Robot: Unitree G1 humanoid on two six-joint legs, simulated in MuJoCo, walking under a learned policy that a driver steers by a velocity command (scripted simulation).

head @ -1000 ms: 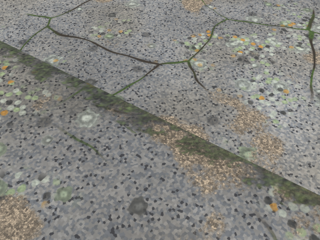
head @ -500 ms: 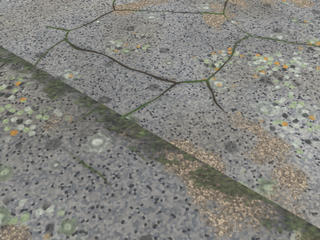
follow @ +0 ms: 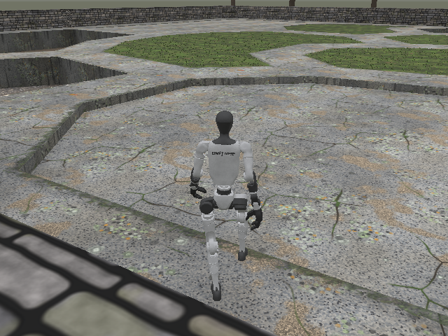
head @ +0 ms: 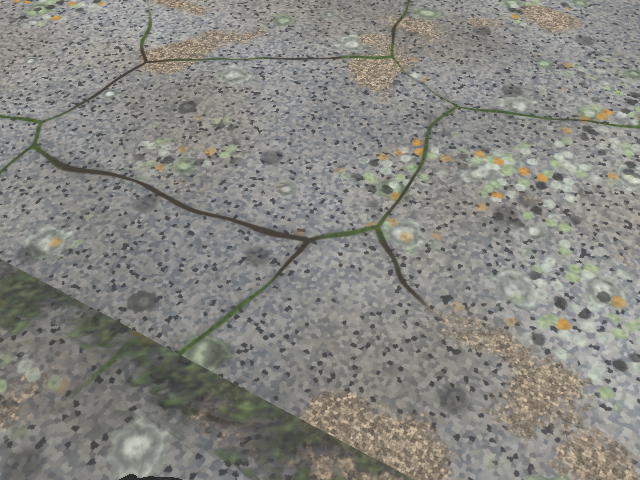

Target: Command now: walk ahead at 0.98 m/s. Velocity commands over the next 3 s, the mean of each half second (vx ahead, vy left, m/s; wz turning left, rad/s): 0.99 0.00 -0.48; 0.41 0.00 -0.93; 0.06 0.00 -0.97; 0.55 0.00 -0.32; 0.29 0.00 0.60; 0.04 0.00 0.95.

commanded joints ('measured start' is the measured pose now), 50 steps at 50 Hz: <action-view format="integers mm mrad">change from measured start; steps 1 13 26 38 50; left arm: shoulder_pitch -152 333 647 779 146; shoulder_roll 42 159 214 26 53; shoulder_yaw -7 82 92 22 55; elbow -86 99 131 26 -249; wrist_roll -16 -17 -16 -81 -52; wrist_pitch -9 -10 -25 26 70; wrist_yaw -6 32 88 105 33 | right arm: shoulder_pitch -13 -315 -852 -132 -434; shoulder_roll -134 -147 -222 -320 -250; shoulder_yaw -7 -5 -18 -67 -42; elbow -57 -248 -476 -233 -250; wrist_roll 7 -34 -66 -66 15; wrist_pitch -24 -11 10 3 65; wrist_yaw -14 -29 18 20 -81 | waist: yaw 33 91 264 125 109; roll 22 99 15 638 125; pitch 186 -26 80 -349 -90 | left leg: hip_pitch -210 -799 -1095 547 -287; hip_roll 247 203 201 532 393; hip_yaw -72 -180 -214 -369 20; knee -185 1160 506 658 189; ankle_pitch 686 57 544 2314 904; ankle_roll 43 -24 -75 -103 19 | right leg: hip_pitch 203 831 1008 -174 238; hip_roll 67 -55 43 214 78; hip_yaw -75 561 540 315 52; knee -208 -554 -332 1281 52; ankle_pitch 105 -198 -47 -1080 -38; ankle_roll -22 -240 -158 205 100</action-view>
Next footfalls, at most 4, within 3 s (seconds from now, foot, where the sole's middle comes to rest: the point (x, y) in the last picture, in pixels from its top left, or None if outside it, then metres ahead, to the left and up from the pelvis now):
0.14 right None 0.36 -0.07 -0.77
0.72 left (296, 349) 0.91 0.04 -0.96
1.14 right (386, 339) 0.92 -0.21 -0.96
1.52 left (342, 278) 1.14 -0.11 -0.96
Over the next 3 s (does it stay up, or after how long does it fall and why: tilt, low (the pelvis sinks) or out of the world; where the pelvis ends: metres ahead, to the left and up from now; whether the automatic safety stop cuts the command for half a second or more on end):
stays up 1.00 -0.51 -0.19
